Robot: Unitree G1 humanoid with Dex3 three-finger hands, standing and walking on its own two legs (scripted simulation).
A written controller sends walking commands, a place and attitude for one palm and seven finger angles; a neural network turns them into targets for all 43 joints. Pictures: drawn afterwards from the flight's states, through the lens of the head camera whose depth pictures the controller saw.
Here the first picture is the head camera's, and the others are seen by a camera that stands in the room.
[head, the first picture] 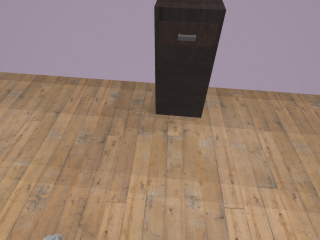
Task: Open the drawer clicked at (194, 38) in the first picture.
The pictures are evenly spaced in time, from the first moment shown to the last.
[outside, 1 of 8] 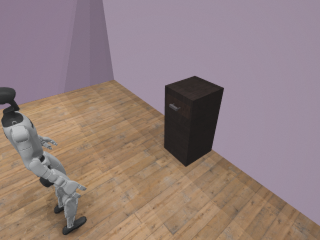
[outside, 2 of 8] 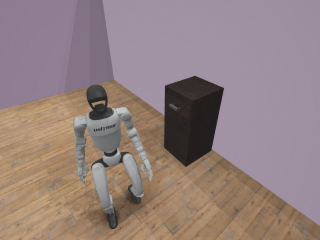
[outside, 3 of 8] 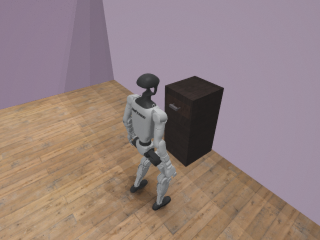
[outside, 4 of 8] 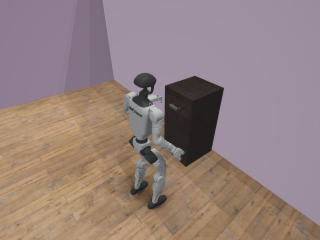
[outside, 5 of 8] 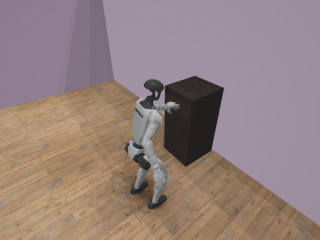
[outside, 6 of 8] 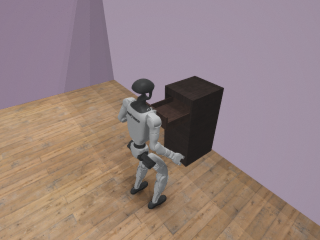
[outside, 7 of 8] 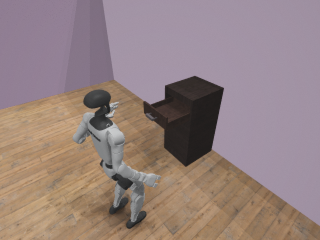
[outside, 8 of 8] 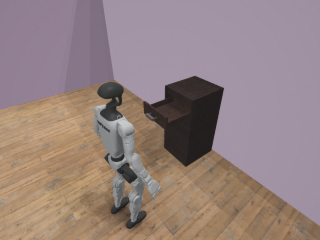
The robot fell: no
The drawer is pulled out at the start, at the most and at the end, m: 0.00 0.30 0.29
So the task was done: yes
